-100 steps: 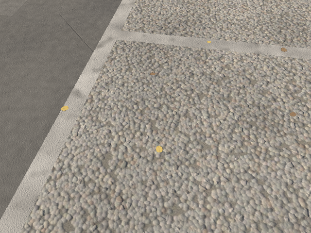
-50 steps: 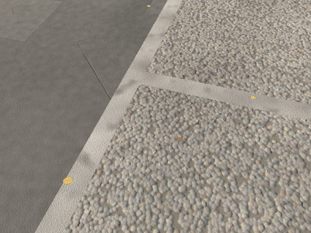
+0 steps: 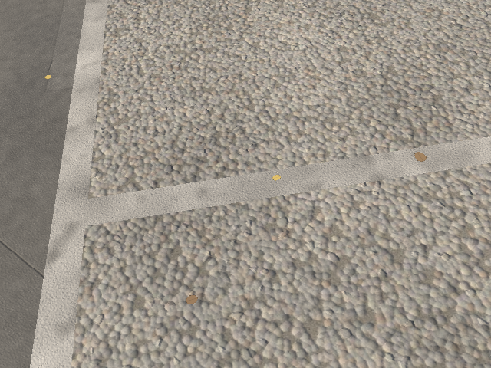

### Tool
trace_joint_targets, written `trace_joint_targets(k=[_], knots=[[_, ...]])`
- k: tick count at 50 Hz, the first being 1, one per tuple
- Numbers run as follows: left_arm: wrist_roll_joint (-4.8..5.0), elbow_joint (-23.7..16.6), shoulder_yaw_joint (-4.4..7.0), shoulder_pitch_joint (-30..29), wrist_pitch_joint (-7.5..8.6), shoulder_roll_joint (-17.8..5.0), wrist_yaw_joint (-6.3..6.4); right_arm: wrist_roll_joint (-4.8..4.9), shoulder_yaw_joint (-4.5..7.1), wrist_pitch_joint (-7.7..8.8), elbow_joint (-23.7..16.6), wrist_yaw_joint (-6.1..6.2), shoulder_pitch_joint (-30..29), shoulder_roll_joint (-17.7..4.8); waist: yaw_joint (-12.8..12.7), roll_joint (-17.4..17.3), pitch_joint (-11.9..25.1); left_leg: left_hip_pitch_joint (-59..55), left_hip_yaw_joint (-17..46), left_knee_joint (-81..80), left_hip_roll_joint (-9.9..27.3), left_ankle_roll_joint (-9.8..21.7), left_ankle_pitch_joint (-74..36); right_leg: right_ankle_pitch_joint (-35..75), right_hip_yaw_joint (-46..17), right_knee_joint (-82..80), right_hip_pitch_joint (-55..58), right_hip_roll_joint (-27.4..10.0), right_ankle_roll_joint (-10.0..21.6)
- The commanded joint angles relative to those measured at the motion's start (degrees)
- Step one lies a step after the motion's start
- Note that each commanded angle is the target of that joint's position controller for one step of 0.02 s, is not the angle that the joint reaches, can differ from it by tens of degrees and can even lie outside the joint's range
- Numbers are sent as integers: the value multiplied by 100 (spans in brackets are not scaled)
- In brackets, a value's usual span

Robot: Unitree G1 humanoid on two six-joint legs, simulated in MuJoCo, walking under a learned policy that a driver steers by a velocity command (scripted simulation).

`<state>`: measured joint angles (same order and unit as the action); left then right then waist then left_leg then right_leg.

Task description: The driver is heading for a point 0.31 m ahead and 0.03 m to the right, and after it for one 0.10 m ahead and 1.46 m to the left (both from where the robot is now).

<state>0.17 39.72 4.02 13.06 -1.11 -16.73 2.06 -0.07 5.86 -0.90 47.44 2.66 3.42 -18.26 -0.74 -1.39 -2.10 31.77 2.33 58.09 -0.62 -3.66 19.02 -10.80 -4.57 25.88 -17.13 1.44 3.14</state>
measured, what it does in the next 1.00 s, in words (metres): steps on the spot, turning right: left foot, then right foot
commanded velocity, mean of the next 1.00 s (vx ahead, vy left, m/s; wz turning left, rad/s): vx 0.02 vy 0.00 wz -0.34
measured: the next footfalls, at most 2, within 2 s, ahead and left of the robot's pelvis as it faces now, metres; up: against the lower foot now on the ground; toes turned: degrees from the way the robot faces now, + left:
left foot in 0.24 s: +0.08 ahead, +0.14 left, +0.00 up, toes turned -14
right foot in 0.62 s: +0.03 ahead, -0.13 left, +0.00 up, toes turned -17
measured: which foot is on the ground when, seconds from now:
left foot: up 0.00-0.22, down 0.24-0.62, up 0.64-0.90, down 0.92-1.00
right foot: down 0.00-0.24, up 0.26-0.60, down 0.62-1.00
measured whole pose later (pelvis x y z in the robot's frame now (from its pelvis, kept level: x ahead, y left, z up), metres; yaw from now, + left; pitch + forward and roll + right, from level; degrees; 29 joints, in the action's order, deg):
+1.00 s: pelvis +0.03 -0.01 -0.01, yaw -19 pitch -1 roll -1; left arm -1.1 44.4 1.3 7.4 -0.5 -13.3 0.4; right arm -0.5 2.0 -0.5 52.0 0.6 10.7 -16.1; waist 0.9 0.2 -1.9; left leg 11.6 0.0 29.5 2.7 -1.6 16.7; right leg -14.8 -1.3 27.9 -11.8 1.9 0.4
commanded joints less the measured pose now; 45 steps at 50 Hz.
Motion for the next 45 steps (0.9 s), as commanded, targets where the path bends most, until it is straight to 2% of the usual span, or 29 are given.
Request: trace_joint_targets(k=[1, 5, 8, 10, 11, 12, 13, 14, 15, 16, 17, 18, 20, 22, 24, 25, 28, 29, 30, 31, 32, 33, 34, 35, 37, 40, 43, 44, 45], knots=[[28, -421, 282, -67, 37, -1030, 79, 22, 22, 112, -394, -29, -295, -279, -27, 930, 728, 299, 239, -787, 21, -102, -108, 1280, -1535, -587, 1203, -1245, 907], [5, -518, 322, -182, -32, -1124, 30, 62, 10, 165, -384, -120, -241, -369, -73, 1048, 680, -393, 266, -1548, -101, -107, 89, 1199, -1935, -520, 839, -1201, 1009], [43, -585, 320, -332, -75, -1112, -14, 86, 20, 233, -371, -190, -84, -446, -44, 1085, 740, -779, 294, -2131, -173, -30, 174, 1612, -2313, -346, 890, -1137, 982], [103, -637, 307, -512, -115, -1088, -7, 87, 35, 283, -311, -243, 199, -472, 139, 1059, 796, -1289, 239, -3031, -186, 79, -284, 1767, -2417, -122, 870, -964, 815], [143, -670, 292, -600, -140, -1051, 11, 71, 59, 301, -240, -260, 427, -519, 276, 987, 805, -1801, 181, -3735, -98, 173, -984, 1479, -2329, 35, 657, -776, 610], [119, -692, 241, -467, -147, -859, 24, 3, 133, 288, -208, -243, 609, -801, 224, 549, 926, -2529, 647, -3938, 590, 424, -1480, 493, -2024, 525, 90, -461, 316], [81, -729, 171, -76, -121, -548, -1, -87, 208, 215, -281, -188, 400, -1272, -196, -1036, 853, -3034, 1902, -3959, 1771, 1104, -2716, -1699, -899, 1675, -1002, 476, -59], [51, -755, 306, -128, -64, -997, -9, -228, 168, 214, -335, -200, 405, -1098, -14, -1374, 709, -2699, 2664, -4089, 2448, 1933, -3135, -2737, -522, 2931, -1596, 560, -342], [47, -644, 425, -32, -57, -1329, -24, -191, 79, 229, -464, -178, 140, -825, -96, -851, 597, -2560, 2234, -4034, 2336, 1948, -3028, -2377, -565, 3730, -1631, 261, -472], [69, -527, 459, 19, -95, -1312, -29, -119, 29, 215, -510, -149, -108, -617, -176, -656, 495, -2487, 1649, -3957, 1924, 1674, -2749, -2007, -486, 4018, -1656, 190, -564], [61, -461, 429, 63, -154, -1161, -22, -30, 0, 201, -522, -117, -98, -534, -128, -594, 480, -2617, 1301, -4041, 1643, 1461, -1818, -1592, -387, 4168, -1844, 97, -638], [69, -501, 373, -25, -185, -997, -51, 26, -23, 190, -487, -80, 17, -513, -8, -668, 375, -2696, 1173, -4209, 1551, 1424, -1019, -1257, -293, 4220, -2086, -5, -689], [108, -657, 266, -407, -157, -729, -89, -11, -42, 145, -425, -25, 239, -538, 222, -752, 106, -2626, 921, -4386, 1370, 1497, -877, -1099, -58, 3755, -2098, -17, -765], [75, -771, 195, -608, -101, -593, -85, -51, -24, 136, -375, -23, 456, -654, 352, -742, 224, -2915, 781, -4277, 1443, 1611, -1614, -1178, 12, 3065, -1902, -90, -826], [11, -809, 107, -620, -63, -462, -103, -12, 12, 130, -375, -77, 399, -810, 342, -813, 413, -2868, 531, -4121, 1481, 1628, -2334, -1285, 195, 2299, -1281, -199, -811], [6, -812, 78, -614, -56, -442, -116, 12, 31, 121, -372, -113, 372, -888, 340, -862, 456, -2735, 440, -4072, 1499, 1631, -2604, -1317, 324, 1960, -928, -206, -782], [40, -709, 103, -404, -84, -565, -144, 110, 26, 103, -295, -199, 414, -975, 250, -868, 489, -2568, 406, -3832, 1533, 1573, -2841, -776, 562, 869, -146, -90, -646], [29, -612, 107, -204, -92, -544, -156, 157, -6, 100, -276, -213, 346, -929, 106, -807, 489, -2416, 344, -3662, 1479, 1456, -2752, -216, 638, 171, 310, -33, -525], [12, -538, 128, -49, -100, -589, -156, 186, -71, 115, -208, -226, 432, -777, 6, -698, 505, -2151, 265, -3468, 1369, 1219, -2492, 334, 593, -522, 909, -19, -358], [-7, -564, 160, 21, -114, -776, -114, 83, -175, 174, -117, -266, 670, -526, 15, -297, 695, -1726, 65, -3166, 1159, 784, -1893, 1263, 52, -682, 1699, -433, -199], [-77, -651, 220, 128, -144, -1244, -32, -227, -319, 244, -222, -333, 846, -146, 234, 1121, 1093, -983, -464, -2090, 621, 244, 87, 3321, -1298, -365, 2451, -1685, 255], [-196, -614, 85, -43, -79, -853, -92, -98, -308, 221, -300, -270, 545, -197, 72, 1491, 1061, -883, -261, -1801, 434, 52, 1394, 2808, -1675, -504, 1672, -2095, 1082], [-202, -632, 31, -231, 14, -655, -152, -21, -230, 168, -300, -223, 398, -538, 3, 1166, 773, -822, -160, -1350, 495, -50, 1517, 2215, -1558, -670, 1428, -1877, 1199], [-202, -536, 3, -333, 89, -581, -164, 12, -195, 130, -253, -204, 396, -577, 40, 1196, 654, -704, -99, -1101, 501, -78, 1436, 1964, -1352, -712, 1333, -1682, 1055], [-120, -467, 35, -580, 172, -718, -160, -19, -131, 31, -83, -137, 624, -638, 127, 1065, 478, -752, 8, -886, 552, -152, 1081, 2025, -1090, -721, 1065, -1522, 886], [-118, -335, -13, -786, 177, -553, -140, 10, -193, 19, 42, -148, 799, -381, 233, 951, 525, -1302, -121, -1257, 487, -180, 628, 2293, -635, -625, 729, -1251, 816], [-90, -182, -43, -845, 136, -458, -142, 20, -239, 38, 62, -159, 700, -295, 188, 907, 546, -1733, -232, -2282, 411, -110, -4, 1898, -641, -523, 714, -1185, 807], [-52, -126, -64, -896, 123, -409, -147, -2, -257, 51, 108, -171, 788, -259, 280, 844, 540, -2055, -290, -2934, 366, -46, -578, 1544, -601, -464, 620, -1105, 706], [-29, -11, -86, -745, 132, -345, -165, -76, -270, 65, 122, -184, 813, -312, 307, 675, 513, -2421, -190, -3496, 405, 47, -1432, 968, -561, -467, 480, -965, 476]])
Keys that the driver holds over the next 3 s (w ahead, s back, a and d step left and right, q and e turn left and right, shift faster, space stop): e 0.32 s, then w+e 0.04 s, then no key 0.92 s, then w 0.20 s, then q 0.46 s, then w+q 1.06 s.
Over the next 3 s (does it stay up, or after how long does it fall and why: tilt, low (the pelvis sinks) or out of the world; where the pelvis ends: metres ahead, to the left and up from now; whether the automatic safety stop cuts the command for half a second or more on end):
stays up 0.54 0.05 -0.01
